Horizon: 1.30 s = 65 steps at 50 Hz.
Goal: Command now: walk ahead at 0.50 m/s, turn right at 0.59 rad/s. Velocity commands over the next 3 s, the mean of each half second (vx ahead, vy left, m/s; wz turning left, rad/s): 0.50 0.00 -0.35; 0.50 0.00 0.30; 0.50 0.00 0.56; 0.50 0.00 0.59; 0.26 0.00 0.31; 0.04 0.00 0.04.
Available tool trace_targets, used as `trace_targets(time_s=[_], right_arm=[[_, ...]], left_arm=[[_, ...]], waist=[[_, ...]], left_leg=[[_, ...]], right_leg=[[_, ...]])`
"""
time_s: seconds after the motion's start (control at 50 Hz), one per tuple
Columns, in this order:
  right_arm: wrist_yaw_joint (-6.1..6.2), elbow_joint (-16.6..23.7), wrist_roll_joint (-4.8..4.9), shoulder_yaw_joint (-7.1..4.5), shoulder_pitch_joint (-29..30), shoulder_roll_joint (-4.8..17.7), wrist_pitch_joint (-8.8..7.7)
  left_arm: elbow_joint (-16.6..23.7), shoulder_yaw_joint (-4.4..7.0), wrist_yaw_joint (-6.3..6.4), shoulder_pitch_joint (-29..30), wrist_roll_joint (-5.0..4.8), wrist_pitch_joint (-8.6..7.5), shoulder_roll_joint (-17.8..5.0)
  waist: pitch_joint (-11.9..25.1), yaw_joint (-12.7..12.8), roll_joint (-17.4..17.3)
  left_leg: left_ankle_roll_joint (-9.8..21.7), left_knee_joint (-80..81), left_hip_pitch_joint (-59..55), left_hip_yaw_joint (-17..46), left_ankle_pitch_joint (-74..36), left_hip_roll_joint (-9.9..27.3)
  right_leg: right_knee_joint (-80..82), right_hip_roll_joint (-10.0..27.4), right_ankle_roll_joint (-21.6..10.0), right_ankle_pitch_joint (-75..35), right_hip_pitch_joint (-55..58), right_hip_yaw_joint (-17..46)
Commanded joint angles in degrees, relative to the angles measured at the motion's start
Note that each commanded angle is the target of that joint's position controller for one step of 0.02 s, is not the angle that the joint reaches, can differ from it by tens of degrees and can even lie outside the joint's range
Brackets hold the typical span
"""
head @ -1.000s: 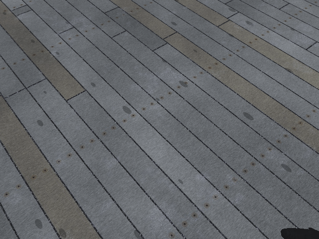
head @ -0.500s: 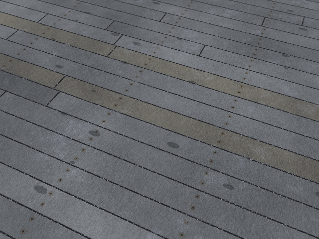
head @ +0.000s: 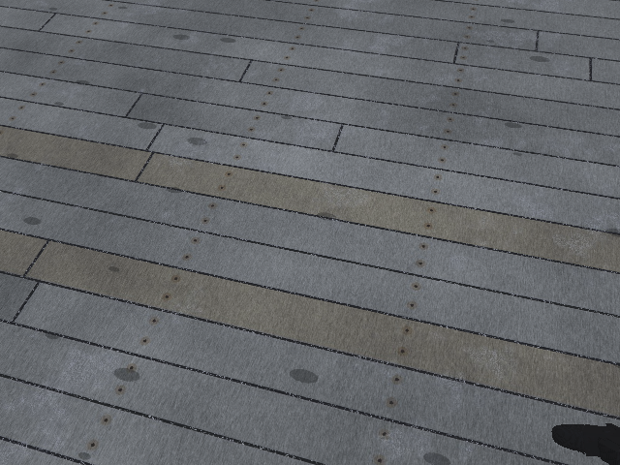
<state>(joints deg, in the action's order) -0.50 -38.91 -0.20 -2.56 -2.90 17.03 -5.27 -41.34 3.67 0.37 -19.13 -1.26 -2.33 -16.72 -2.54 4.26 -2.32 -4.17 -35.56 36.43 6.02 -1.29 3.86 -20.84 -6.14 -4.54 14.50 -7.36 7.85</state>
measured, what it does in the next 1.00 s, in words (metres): walks ahead: left foot, then right foot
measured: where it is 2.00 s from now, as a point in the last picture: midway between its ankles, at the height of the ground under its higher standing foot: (322, 230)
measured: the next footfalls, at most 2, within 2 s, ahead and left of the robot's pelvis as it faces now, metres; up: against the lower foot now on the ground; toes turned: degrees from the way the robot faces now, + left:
left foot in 0.12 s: +0.26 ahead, +0.14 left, +0.00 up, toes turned -9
right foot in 0.62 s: +0.47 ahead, -0.16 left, +0.00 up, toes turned -9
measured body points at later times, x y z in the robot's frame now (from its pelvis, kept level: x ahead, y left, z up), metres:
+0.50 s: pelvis +0.27 +0.02 +0.00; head +0.30 +0.02 +0.45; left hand +0.52 +0.21 -0.08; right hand +0.21 -0.25 -0.12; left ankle +0.22 +0.15 -0.74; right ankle +0.39 -0.15 -0.70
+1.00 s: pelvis +0.52 -0.06 +0.00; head +0.54 -0.06 +0.45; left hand +0.54 +0.23 -0.13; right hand +0.71 -0.31 -0.10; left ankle +0.69 +0.10 -0.69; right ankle +0.43 -0.15 -0.74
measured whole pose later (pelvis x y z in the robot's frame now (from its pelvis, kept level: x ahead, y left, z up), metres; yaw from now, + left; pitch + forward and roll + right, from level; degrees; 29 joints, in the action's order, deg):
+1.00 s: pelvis +0.52 -0.06 +0.00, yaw +3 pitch +0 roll -2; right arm -1.9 -41.8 1.3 -3.3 -8.4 16.7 -1.6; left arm -48.8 3.9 0.1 -18.6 0.4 -5.1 -15.9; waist -1.7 4.3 -2.6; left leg 0.3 -42.6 38.6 2.1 -1.6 5.9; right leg -12.1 -2.1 -1.6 15.2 2.6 -12.4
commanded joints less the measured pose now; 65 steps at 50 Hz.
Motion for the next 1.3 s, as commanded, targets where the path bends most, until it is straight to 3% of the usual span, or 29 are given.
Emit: trace_targets(time_s=[0.02,0.08,0.12,0.14,0.16,0.18,0.22,0.24,0.3,0.4,0.54,0.6,0.62,0.64,0.66,0.68,0.72,0.76,0.86,1.04,1.12,1.14,1.16,1.18,1.2,1.22,1.24,1.26,1.3], right_arm=[[-0.8,5.1,0.68,-1.24,5.6,5.1,-1.48],[-1.06,4.5,0.86,-2.26,2.2,7.1,-2.14],[-0.44,2.2,-0.07,-3.66,-8.6,9.5,-2.66],[-0.16,1.6,-0.76,-4.19,-16.1,12.5,-2.53],[-0.87,-1.6,-0.64,-5.16,-20.4,15.4,-1.74],[-1.21,-0.3,0.52,-3.86,-17.9,9.5,-1.72],[-1.02,0.1,-0.12,-2.48,-12.9,5.8,-1.15],[-0.91,-0.4,-0.38,-2.12,-11.5,4.8,-1.04],[-0.64,-1.7,-0.01,-1.76,-11.6,4.0,-1.42],[-0.2,-3.8,0.9,-2.66,-13.7,8.1,-0.86],[-0.03,-7.5,2.03,-2.78,-19.4,9.8,0.95],[0.39,-7.6,2.01,-2.61,-18.3,10.1,1.75],[0.38,-6.4,1.05,-1.39,-17.5,7.2,1.52],[0.38,-4.6,0.62,0.69,-23.2,0.6,0.69],[0.47,-5.4,1.88,-0.23,-22.3,4.5,0.09],[0.37,-4.3,3.01,-1.57,-18.4,8.3,-0.06],[0.57,-3.7,2.14,-1.79,-14.6,7.3,0.6],[0.56,-4.3,1.94,-1.89,-16.3,5.2,2.12],[0.33,-2.6,1.58,-1.76,-12.7,2.9,3.49],[-2.89,4.5,1.48,-0.6,2.6,1.5,2.96],[-3.2,4.8,1.54,-2.9,-5.1,5.7,3.61],[-2.55,2.7,1.65,-4.62,-13.9,8.4,3.78],[-1.24,0.7,1.73,-6.51,-22.4,13.2,4.56],[-1.02,1.5,2.02,-6.9,-19.4,18.5,3.92],[-1.27,2.9,1.58,-5.45,-21.3,13.2,3.12],[-1.4,2.3,1.11,-4.63,-19.2,10.6,2.32],[-1.36,2.5,1.29,-4.22,-15.8,9.3,1.92],[-1.19,3.2,1.19,-3.69,-12.2,7.5,1.87],[-0.69,4.5,0.29,-3.19,-9.6,6.4,1.73]], left_arm=[[2.4,2.72,0.67,-1.1,-0.43,-0.31,-9.7],[2.3,2.86,0.88,-0.3,-0.16,0.14,-9.5],[2.8,1.47,0.55,0.2,0.43,0.17,-5.6],[3.2,0.04,0.46,-4.0,1.8,-0.01,-1.5],[4.2,-0.38,0.47,-10.3,-1.0,-0.59,-1.1],[2.4,0.71,0.72,-7.9,-1.59,-0.67,-7.2],[4.1,1.12,0.68,2.4,-0.2,-0.46,-8.3],[4.8,1.16,0.52,4.5,0.6,-0.68,-7.4],[4.5,0.49,-0.27,3.5,0.34,-0.76,-4.2],[6.6,-1.12,-1.03,11.6,0.99,-1.48,-1.5],[9.2,-0.79,-2.42,20.7,0.14,-2.48,-3.1],[6.0,1.52,-1.97,9.4,0.64,-2.94,-7.3],[4.2,2.8,-1.28,-0.2,1.46,-2.83,-10.7],[3.4,4.08,-0.81,-5.3,2.25,-2.13,-16.4],[3.0,2.95,-0.92,-6.3,1.89,-1.94,-11.7],[2.8,1.88,-0.99,-2.7,1.34,-2.1,-8.9],[2.7,0.64,-1.3,4.1,1.33,-2.57,-4.8],[2.0,0.53,-1.48,7.5,1.97,-3.57,-3.4],[-1.0,1.56,-0.8,7.3,2.28,-4.78,-5.3],[-5.3,2.76,0.18,0.9,0.59,-2.15,-9.5],[-5.1,3.5,0.95,2.1,-0.07,-0.31,-12.5],[-4.8,3.31,1.18,3.1,-0.34,-0.06,-12.3],[-3.8,2.33,1.3,2.2,0.89,-0.56,-10.0],[-0.7,-0.38,0.17,-3.3,2.61,-2.27,-1.5],[-0.1,0.34,-0.7,3.6,0.52,-4.54,-6.5],[1.9,0.95,-1.08,9.2,-1.41,-5.63,-8.7],[1.9,0.64,-0.72,9.4,-0.71,-6.14,-7.7],[1.1,0.92,-0.34,9.0,0.85,-6.04,-7.9],[0.8,1.33,-0.4,6.7,1.67,-4.69,-7.9]], waist=[[1.9,-0.1,7.4],[2.2,-2.5,9.6],[9.1,-7.9,7.9],[17.8,-8.5,-1.7],[20.8,-5.9,-20.9],[14.2,-7.5,-10.3],[4.5,-7.7,-1.0],[2.2,-6.9,-0.5],[2.5,-4.9,-3.9],[1.2,-6.9,-2.0],[-0.8,-8.5,-2.5],[5.4,-1.4,-1.6],[12.9,3.1,1.2],[21.4,1.8,15.9],[22.3,3.1,15.2],[13.4,2.4,11.9],[5.5,-0.8,9.1],[3.1,-3.8,9.7],[0.3,-4.6,5.6],[-3.8,0.4,3.7],[3.7,-6.0,7.4],[8.2,-11.1,6.4],[13.3,-14.3,0.3],[18.2,-6.4,-13.0],[23.1,-11.4,-5.3],[14.4,-11.7,-2.9],[9.6,-8.7,1.7],[6.5,-6.3,2.5],[5.4,-3.5,0.6]], left_leg=[[0.7,5.7,-8.2,-1.3,-2.7,-3.2],[3.2,7.6,-12.5,-0.9,4.4,-3.3],[7.1,9.8,-29.2,-0.2,5.0,-0.1],[11.0,8.3,-44.8,11.3,7.3,10.4],[20.0,17.4,-55.8,39.9,26.2,20.1],[18.4,20.7,-51.2,40.6,37.6,18.5],[15.5,21.1,-38.7,23.8,25.7,13.5],[15.7,22.1,-34.6,19.1,19.7,11.4],[16.1,24.7,-30.5,11.2,9.5,8.5],[16.8,27.8,-29.7,3.9,2.7,8.1],[14.3,24.7,-33.1,2.2,-0.3,10.1],[11.4,11.5,-31.0,0.3,-12.6,7.2],[9.1,-2.6,-22.6,-2.0,-5.4,4.1],[4.9,-24.0,-1.6,-6.6,22.7,-4.3],[4.7,-33.5,4.8,0.3,34.3,-4.1],[5.3,-36.2,8.4,1.1,30.3,-1.5],[5.0,-32.6,6.2,-0.5,22.0,2.1],[4.4,-30.2,0.5,0.0,17.5,3.8],[3.1,-22.0,3.5,1.1,6.8,3.7],[6.7,-1.3,4.3,-7.2,2.0,1.5],[11.3,-0.6,-10.5,-13.1,12.7,-5.8],[13.5,3.3,-23.6,-12.9,9.7,-7.9],[16.8,4.9,-41.3,-1.4,9.1,-1.6],[28.1,10.3,-59.2,31.7,18.1,12.8],[28.6,17.9,-60.7,40.4,23.7,15.3],[25.4,19.3,-54.4,31.7,19.1,13.6],[23.4,19.2,-45.8,24.9,13.0,10.9],[22.1,19.7,-38.4,19.6,6.5,8.6],[21.9,22.0,-30.6,15.7,-0.6,6.5]], right_leg=[[3.3,13.0,-7.5,-8.2,-3.5,11.7],[-1.8,14.6,-6.0,-9.1,-0.5,16.3],[-14.6,10.0,-3.0,-11.7,-3.2,12.7],[-31.4,5.1,-0.6,3.8,-11.8,7.1],[-47.9,0.0,2.3,19.9,-31.2,1.8],[-53.4,3.7,3.0,16.6,-36.3,4.4],[-52.3,7.2,3.3,8.3,-35.3,1.3],[-48.7,8.7,3.2,5.9,-34.5,1.2],[-41.6,10.8,3.6,3.8,-29.9,-1.6],[-24.1,11.7,4.9,-7.1,-29.1,-4.9],[-10.1,8.8,3.4,-11.5,-22.3,-6.5],[-4.9,6.5,0.6,-10.1,-3.5,-8.1],[-6.8,13.4,-2.3,-10.2,11.8,-1.9],[-3.9,28.8,-9.9,-2.6,31.1,21.0],[1.9,30.2,-11.6,6.7,28.4,30.9],[3.5,28.3,-9.4,8.2,21.5,23.3],[7.2,23.6,-7.2,1.7,9.3,11.6],[10.9,21.3,-6.1,-5.0,1.8,4.4],[13.8,20.8,-6.5,-17.3,0.7,-6.8],[10.8,22.5,-4.0,-25.3,12.1,-17.1],[-7.3,22.1,-1.5,-58.1,14.7,-20.3],[-19.0,20.2,0.2,-56.3,9.5,-21.6],[-36.4,17.6,2.8,-36.6,-5.0,-21.4],[-55.6,5.0,6.2,18.2,-31.1,-14.8],[-60.1,5.3,5.2,19.3,-37.1,-2.7],[-57.8,7.9,3.9,13.4,-40.6,-2.6],[-52.5,10.4,3.5,8.6,-38.2,-2.7],[-47.5,11.9,4.1,6.2,-34.5,-2.9],[-43.4,12.9,5.6,3.4,-28.5,-2.8]])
